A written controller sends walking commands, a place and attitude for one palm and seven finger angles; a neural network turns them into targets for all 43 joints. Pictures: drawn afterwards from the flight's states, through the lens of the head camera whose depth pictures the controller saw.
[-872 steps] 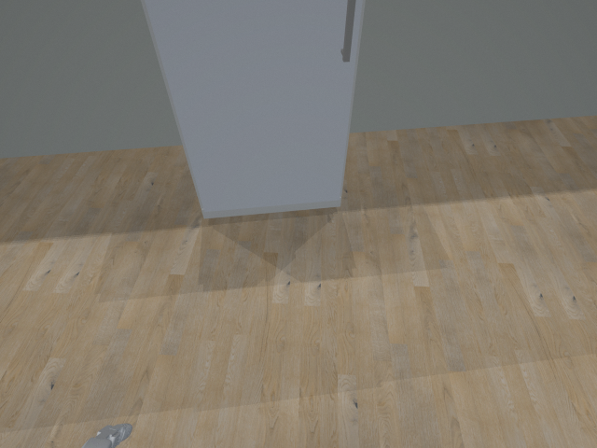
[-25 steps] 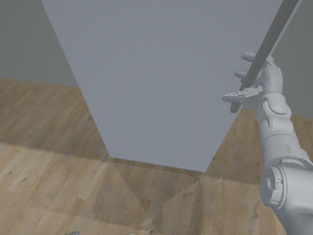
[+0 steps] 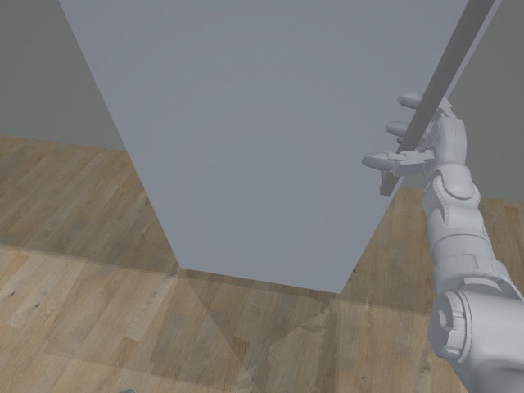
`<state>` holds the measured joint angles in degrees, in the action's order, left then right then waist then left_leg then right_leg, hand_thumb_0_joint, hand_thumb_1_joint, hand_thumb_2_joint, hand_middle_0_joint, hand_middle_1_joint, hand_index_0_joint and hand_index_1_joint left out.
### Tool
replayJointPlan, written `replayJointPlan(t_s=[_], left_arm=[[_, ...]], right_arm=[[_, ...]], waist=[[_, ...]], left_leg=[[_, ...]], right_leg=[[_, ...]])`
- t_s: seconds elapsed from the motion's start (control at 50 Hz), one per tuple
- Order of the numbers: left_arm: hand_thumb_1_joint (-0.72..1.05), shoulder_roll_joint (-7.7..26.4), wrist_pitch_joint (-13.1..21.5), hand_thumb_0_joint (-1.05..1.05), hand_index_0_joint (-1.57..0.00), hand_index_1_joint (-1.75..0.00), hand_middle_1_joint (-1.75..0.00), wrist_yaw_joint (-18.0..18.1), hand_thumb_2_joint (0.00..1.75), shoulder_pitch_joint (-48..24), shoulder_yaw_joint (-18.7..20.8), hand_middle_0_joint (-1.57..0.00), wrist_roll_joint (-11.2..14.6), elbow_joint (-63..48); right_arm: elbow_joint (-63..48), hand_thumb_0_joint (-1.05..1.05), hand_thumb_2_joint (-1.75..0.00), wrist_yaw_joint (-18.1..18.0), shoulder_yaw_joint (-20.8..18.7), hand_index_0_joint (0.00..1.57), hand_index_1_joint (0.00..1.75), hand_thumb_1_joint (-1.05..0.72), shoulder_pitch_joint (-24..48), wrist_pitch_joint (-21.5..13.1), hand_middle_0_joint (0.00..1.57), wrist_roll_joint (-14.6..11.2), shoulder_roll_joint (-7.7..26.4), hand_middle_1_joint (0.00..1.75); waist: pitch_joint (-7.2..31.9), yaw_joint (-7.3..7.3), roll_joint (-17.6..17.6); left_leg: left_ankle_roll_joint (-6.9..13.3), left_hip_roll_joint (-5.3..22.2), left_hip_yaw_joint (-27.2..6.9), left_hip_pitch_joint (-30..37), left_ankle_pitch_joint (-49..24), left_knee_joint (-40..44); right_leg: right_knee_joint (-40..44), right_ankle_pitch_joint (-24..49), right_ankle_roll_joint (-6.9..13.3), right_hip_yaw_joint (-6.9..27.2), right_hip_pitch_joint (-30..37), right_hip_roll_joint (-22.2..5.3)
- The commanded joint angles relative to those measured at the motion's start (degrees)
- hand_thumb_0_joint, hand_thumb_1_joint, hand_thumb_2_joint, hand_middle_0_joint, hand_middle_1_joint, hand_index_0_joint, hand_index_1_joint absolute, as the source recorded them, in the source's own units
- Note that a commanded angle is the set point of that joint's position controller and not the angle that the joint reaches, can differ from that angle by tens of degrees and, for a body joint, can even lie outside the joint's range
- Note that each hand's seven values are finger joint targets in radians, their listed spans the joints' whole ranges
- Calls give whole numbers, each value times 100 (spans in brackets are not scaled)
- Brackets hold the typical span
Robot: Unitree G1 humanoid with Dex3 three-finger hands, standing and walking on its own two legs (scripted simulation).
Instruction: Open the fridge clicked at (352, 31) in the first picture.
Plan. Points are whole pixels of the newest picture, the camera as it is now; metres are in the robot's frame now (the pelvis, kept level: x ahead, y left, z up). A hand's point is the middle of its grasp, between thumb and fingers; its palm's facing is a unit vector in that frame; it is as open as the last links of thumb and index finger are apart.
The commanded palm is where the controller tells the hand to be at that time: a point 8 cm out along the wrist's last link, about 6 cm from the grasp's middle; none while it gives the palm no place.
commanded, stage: grip the handle and tug to test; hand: right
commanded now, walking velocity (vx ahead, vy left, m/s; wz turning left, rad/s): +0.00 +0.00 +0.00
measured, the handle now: (437, 72) +0.52 -0.16 +0.23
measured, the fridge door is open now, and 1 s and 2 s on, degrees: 0 0 5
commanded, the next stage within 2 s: pull the door a little, standing still in 1.20 s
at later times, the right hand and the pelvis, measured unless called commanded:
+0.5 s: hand (402, 141) +0.47 -0.14 +0.15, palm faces +0.03 +1.00 +0.01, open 5.3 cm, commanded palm +0.44 -0.19 +0.15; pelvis -0.01 +0.00 +0.00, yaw -1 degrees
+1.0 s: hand (401, 142) +0.47 -0.14 +0.15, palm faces +0.04 +1.00 +0.01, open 5.2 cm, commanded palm +0.42 -0.19 +0.15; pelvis +0.00 +0.01 +0.00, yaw +0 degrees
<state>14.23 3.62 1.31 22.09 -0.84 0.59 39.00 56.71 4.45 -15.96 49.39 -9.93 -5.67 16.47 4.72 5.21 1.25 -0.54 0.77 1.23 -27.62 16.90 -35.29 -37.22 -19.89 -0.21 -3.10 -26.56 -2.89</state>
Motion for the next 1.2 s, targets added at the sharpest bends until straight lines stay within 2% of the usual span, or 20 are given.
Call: replayJointPlan(t_s=[0.0,0.04,0.06,0.1,0.18,0.24,0.32,0.36,0.46,0.58,0.64,0.68,0.72,0.76,0.78,0.9,0.96,1.04,1.12,1.18], left_arm=[[90,824,180,0,-20,-30,-30,15,90,317,330,-20,13,-565],[90,859,136,0,-20,-30,-30,26,90,316,323,-20,15,-578],[90,831,122,0,-20,-30,-30,33,90,263,309,-20,42,-598],[90,839,111,0,-20,-30,-30,48,90,228,308,-20,45,-597],[90,814,115,0,-20,-30,-30,105,90,190,291,-20,49,-593],[90,840,139,0,-20,-30,-30,137,90,241,278,-20,46,-509],[90,808,211,0,-20,-30,-30,142,90,202,252,-20,49,-459],[90,835,239,0,-20,-30,-30,133,90,248,266,-20,43,-432],[90,864,240,0,-20,-30,-30,113,90,296,253,-20,26,-432],[90,849,229,0,-20,-30,-30,68,90,352,294,-20,13,-466],[90,850,242,0,-20,-30,-30,71,90,368,295,-20,21,-449],[90,852,234,0,-20,-30,-30,75,90,366,289,-20,30,-417],[90,865,250,0,-20,-30,-30,79,90,387,289,-20,27,-393],[90,878,253,0,-20,-30,-30,89,90,409,289,-20,23,-394],[90,884,249,0,-20,-30,-30,91,90,430,322,-20,14,-407],[90,828,237,0,-20,-30,-30,58,90,253,295,-20,53,-580],[90,857,200,0,-20,-30,-30,61,90,201,310,-20,54,-654],[90,828,163,0,-20,-30,-30,49,90,73,321,-20,79,-800],[90,799,119,0,-20,-30,-30,40,90,-35,358,-20,86,-890],[90,745,92,0,-20,-30,-30,11,90,-145,350,-20,100,-976]], right_arm=[[-1535,0,-54,-30,-142,36,128,-6,2513,-397,36,-61,1170,128],[-1440,0,-58,-2,-195,37,129,-15,2398,-310,37,-46,1277,129],[-1465,0,-60,33,11,38,130,-20,2507,-257,38,-53,1074,130],[-1468,0,-64,64,10,38,131,-29,2625,-185,38,-90,1070,131],[-1682,0,-72,112,65,41,134,-48,2907,-230,41,-161,1034,134],[-1457,0,-78,139,120,42,136,-62,3080,-295,42,-150,1068,136],[-1311,0,-86,143,331,44,139,-81,3322,-364,44,-126,856,139],[-1191,0,-90,129,193,45,140,-90,3322,-401,45,-138,996,140],[-776,0,-90,66,-41,45,140,-90,3112,-379,45,-152,1159,140],[-1065,0,-90,26,62,45,140,-90,3190,-522,45,-85,1051,140],[-1038,0,-90,43,236,45,140,-90,3255,-511,45,-80,873,140],[-917,0,-90,39,171,45,140,-90,3221,-491,45,-56,971,140],[-881,0,-90,31,175,45,140,-90,3360,-479,45,-57,991,140],[-931,0,-90,41,79,45,140,-90,3401,-502,45,-76,1132,140],[-941,0,-90,52,-177,45,140,-90,3150,-508,45,-85,1337,140],[-1362,0,-90,167,-16,45,140,-90,2509,-470,45,-188,1042,140],[-1516,0,-90,146,-286,45,140,-90,2120,-404,45,-215,1323,140],[-1962,0,-90,179,-137,45,140,-90,1557,-239,45,-246,1069,140],[-2562,0,-90,146,-288,45,140,-90,985,-38,45,-258,1134,140],[-3071,0,-90,128,-114,45,140,-90,672,145,45,-291,868,140]], waist=[[2156,-139,44],[2013,-132,-157],[1843,-46,-129],[1747,-24,-92],[1896,3,50],[1718,96,-183],[1837,131,227],[1940,112,188],[1832,36,-238],[2053,50,-110],[1884,112,-60],[1784,90,42],[1711,154,-159],[1892,138,-158],[2105,17,-201],[2064,-132,50],[2084,-232,-160],[2032,-321,-121],[2138,-463,-110],[2176,-515,96]], left_leg=[[211,-238,57,1266,-2564,124],[211,-235,61,1352,-2555,159],[198,-228,67,1276,-2517,195],[194,-222,55,1211,-2360,251],[207,-216,42,1195,-2288,271],[196,-214,55,1066,-2051,317],[213,-198,54,869,-1875,283],[210,-201,49,859,-1858,270],[191,-202,58,1018,-1871,263],[200,-223,55,1053,-2052,199],[197,-219,51,961,-1953,247],[202,-219,37,912,-1848,257],[185,-218,36,867,-1702,311],[177,-211,5,982,-1795,298],[183,-213,-6,1147,-1956,261],[211,-220,22,1334,-2245,251],[205,-219,-6,1584,-2431,264],[211,-214,33,1708,-2742,258],[210,-211,33,1919,-3085,240],[206,-192,51,2019,-3390,225]], right_leg=[[318,2286,118,142,946,185],[351,2180,140,129,814,182],[391,2095,143,121,785,184],[412,1871,145,118,776,198],[402,1866,147,152,953,215],[405,1642,158,202,871,205],[400,1541,122,249,1011,233],[370,1566,119,268,1018,226],[425,1437,135,246,676,242],[380,1671,132,230,828,230],[374,1567,140,213,814,227],[400,1428,132,205,740,230],[419,1234,153,225,676,234],[403,1295,170,218,683,245],[372,1422,172,181,701,253],[420,1679,149,101,785,250],[449,1757,178,61,695,246],[465,2129,171,-3,838,220],[492,2495,165,-50,961,199],[492,3024,144,-63,1159,171]])
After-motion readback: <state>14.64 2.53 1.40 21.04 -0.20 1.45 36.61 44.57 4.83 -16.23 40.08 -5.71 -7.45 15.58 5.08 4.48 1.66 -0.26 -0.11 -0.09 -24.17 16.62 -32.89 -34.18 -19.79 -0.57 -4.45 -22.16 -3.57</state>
